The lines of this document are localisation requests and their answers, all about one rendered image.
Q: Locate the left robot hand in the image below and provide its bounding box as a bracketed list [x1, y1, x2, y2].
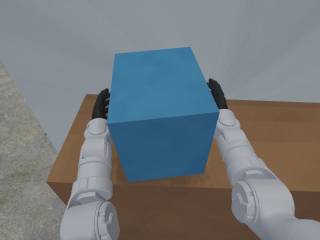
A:
[91, 88, 110, 120]

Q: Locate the robot right upper arm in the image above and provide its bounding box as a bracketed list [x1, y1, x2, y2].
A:
[231, 178, 320, 240]

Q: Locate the carton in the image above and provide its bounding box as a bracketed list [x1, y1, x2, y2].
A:
[106, 47, 220, 182]

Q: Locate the right robot hand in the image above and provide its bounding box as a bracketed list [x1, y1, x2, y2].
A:
[206, 78, 228, 110]

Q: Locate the pedestal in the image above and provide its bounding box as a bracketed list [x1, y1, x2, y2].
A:
[46, 94, 320, 240]

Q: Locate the robot right forearm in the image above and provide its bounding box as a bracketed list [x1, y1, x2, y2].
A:
[213, 109, 295, 211]

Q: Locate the robot left upper arm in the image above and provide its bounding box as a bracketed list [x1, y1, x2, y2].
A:
[60, 200, 120, 240]

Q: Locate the robot left forearm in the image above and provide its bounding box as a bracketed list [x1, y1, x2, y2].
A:
[60, 118, 113, 240]

